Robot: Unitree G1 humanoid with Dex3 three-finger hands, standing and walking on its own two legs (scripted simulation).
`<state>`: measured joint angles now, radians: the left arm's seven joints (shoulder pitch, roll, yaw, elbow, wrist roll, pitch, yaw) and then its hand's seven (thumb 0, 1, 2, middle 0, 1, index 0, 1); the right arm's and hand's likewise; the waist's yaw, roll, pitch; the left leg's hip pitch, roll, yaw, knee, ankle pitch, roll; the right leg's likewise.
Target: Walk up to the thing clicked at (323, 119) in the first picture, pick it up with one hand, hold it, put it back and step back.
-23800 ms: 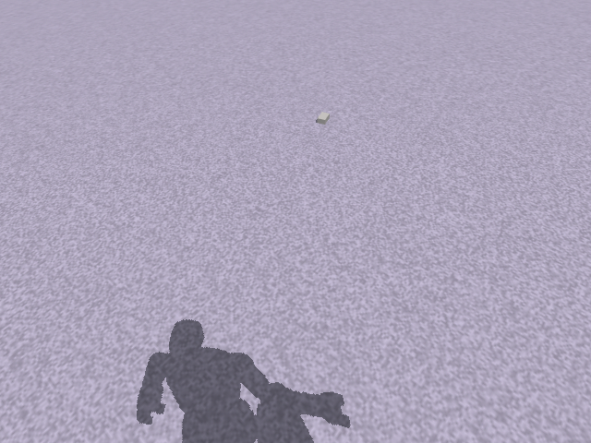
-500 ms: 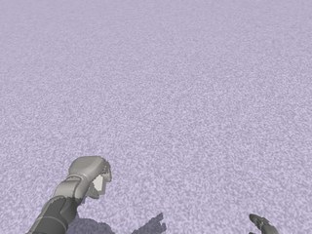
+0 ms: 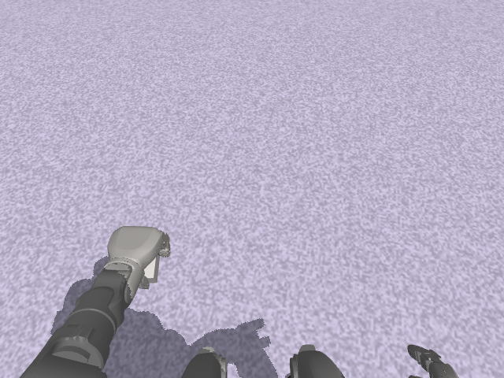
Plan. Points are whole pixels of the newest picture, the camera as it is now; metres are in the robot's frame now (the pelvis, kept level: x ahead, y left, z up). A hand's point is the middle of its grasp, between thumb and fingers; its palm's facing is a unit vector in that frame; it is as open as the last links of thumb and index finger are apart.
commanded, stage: crouch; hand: left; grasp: from above
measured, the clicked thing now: (144, 261) +0.36 +0.22 -0.14
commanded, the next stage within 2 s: lower in 1.54 s
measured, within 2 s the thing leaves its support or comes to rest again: neither
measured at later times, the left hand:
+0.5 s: hand (173, 275) +0.40 +0.21 -0.34, palm faces -0.47 +0.05 -0.88, open 7.8 cm
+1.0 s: hand (179, 273) +0.44 +0.22 -0.46, palm faces -0.47 +0.02 -0.88, open 7.2 cm
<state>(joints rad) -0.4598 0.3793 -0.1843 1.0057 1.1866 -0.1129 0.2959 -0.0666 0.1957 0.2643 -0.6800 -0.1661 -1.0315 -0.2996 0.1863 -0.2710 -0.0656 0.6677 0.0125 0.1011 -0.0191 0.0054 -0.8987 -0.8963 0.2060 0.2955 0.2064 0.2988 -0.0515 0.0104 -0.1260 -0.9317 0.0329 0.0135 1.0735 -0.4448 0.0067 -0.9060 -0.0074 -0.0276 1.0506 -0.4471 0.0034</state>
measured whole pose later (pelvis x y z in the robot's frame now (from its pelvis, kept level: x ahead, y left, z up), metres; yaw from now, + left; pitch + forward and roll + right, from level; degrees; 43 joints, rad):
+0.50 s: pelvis -0.06 +0.01 -0.20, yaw -2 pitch +35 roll -5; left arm -0.84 0.50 -0.07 1.29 1.20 -0.12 0.31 -0.07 0.21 0.25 -0.67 -0.15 -1.03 -0.27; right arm 0.23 -0.22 -0.02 0.74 -0.06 -0.02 0.01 0.01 -0.90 -0.90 0.21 0.30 0.21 0.30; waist -0.19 0.05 -0.18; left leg -1.87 0.04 -0.02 1.86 -0.60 0.04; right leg -1.82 -0.01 -0.04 1.81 -0.61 0.02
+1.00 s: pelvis -0.05 +0.00 -0.30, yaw -5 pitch +37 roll -7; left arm -1.00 0.68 0.03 1.37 1.27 -0.20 0.32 -0.08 0.26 0.18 -0.68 -0.08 -1.10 -0.21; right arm 0.17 -0.24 0.02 0.73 -0.12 -0.04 0.11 0.00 -0.91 -0.90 0.21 0.30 0.21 0.30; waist -0.23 0.01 -0.09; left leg -2.18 0.05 -0.08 2.19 -0.68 0.03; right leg -2.11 0.00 -0.09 2.13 -0.68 0.00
